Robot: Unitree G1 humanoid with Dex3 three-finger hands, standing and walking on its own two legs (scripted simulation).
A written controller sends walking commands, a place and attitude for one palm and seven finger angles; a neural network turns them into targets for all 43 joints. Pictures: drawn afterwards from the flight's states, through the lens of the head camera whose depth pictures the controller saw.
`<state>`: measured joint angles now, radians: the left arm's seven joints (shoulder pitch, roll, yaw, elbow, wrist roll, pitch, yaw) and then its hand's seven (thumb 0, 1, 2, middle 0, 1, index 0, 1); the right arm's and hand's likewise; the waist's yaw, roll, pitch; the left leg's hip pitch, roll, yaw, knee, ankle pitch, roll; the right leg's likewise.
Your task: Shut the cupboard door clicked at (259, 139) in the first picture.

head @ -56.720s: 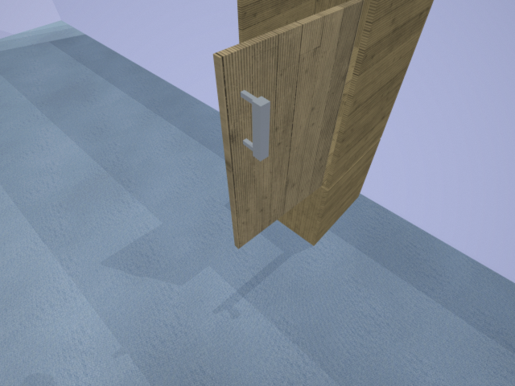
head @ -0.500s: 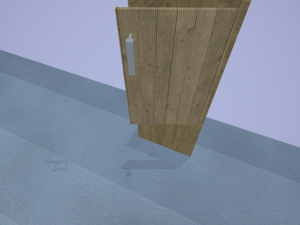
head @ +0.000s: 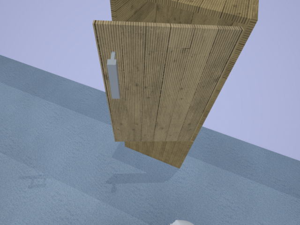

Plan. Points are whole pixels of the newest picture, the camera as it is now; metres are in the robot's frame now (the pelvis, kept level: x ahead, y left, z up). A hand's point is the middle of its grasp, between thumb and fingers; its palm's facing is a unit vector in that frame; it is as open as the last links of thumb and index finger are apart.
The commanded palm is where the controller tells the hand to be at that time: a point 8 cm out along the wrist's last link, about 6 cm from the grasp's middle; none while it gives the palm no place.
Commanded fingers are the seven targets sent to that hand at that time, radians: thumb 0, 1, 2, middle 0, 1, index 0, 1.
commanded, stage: come to a stop and stand still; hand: left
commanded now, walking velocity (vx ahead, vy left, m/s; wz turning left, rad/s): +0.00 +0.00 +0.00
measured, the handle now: (114, 75) +0.49 +0.14 +0.11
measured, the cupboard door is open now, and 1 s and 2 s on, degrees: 24 24 24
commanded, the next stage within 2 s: look again from close up in 1.24 s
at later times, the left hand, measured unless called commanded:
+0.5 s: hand out of the picture +0.14 +0.16 -0.19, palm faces +0.07 -0.98 -0.17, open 7.4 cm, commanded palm none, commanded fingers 0.00 0.90 0.90 -0.20 -0.30 -0.20 -0.30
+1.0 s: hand out of the picture +0.04 +0.12 -0.17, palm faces +0.01 -0.98 -0.18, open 7.4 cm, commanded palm none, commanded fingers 0.00 0.90 0.90 -0.20 -0.30 -0.20 -0.30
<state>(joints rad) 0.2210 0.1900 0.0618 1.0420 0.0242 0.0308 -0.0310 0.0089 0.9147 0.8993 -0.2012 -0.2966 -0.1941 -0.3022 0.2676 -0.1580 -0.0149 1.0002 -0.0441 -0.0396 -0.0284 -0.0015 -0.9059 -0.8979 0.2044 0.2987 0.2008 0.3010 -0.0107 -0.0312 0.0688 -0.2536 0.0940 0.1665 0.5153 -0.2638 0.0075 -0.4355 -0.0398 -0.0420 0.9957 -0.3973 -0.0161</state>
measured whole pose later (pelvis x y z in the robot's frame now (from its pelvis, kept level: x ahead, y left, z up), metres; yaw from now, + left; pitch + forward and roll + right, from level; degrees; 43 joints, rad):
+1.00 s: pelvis +0.04 -0.05 +0.01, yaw +0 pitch -2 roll +0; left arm 0.28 0.14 0.00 1.12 0.01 0.01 0.03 0.01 0.92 0.90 -0.20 -0.30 -0.20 -0.30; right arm 0.25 -0.17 -0.02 1.12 -0.01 0.02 -0.02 0.00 -0.92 -0.90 0.20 0.30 0.20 0.30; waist -0.01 -0.01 0.03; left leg -0.19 0.02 0.10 0.40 -0.17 0.01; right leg -0.11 -0.01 0.01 0.41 -0.28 0.00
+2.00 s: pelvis +0.05 -0.02 -0.01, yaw +1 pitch -1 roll +0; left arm 0.41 0.22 0.06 0.49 -0.07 0.06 0.08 0.02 0.91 0.90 -0.21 -0.30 -0.20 -0.31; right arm 0.25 -0.19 0.01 0.92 0.03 -0.15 -0.06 0.01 -0.91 -0.90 0.21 0.30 0.20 0.30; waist 0.01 -0.04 0.06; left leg -0.30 0.00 0.09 0.60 -0.29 0.04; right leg -0.26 -0.04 -0.02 0.73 -0.35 0.01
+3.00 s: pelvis +0.05 -0.02 -0.04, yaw +4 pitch +6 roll -2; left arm 0.48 0.25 0.15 -0.22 -0.29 -0.26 -0.20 0.02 0.90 0.90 -1.02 -1.19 -1.01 -1.19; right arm 0.26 -0.24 0.03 0.54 0.03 -0.25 -0.05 0.01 -0.90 -0.90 0.20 0.30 0.20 0.30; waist 0.02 0.03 -0.09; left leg -0.60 -0.01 0.02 0.90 -0.41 0.05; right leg -0.52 0.01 -0.08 0.86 -0.45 -0.02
